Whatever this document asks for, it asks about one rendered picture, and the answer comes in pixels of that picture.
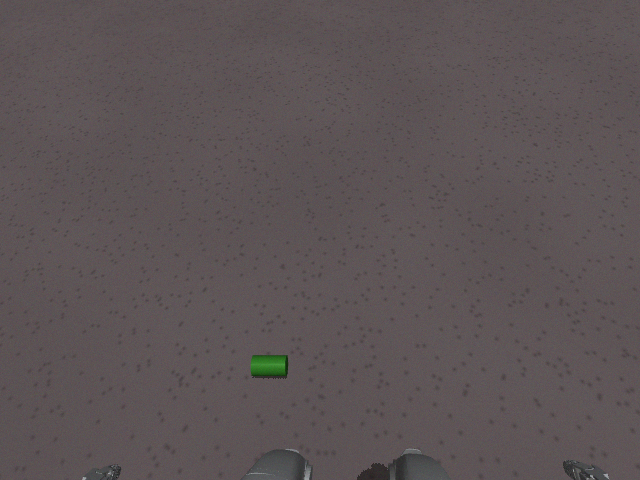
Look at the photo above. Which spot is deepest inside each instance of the can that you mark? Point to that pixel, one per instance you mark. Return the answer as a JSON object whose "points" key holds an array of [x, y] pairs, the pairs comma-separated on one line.
{"points": [[269, 365]]}

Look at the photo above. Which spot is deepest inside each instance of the right robot hand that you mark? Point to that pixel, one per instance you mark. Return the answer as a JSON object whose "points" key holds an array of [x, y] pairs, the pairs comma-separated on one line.
{"points": [[581, 471]]}

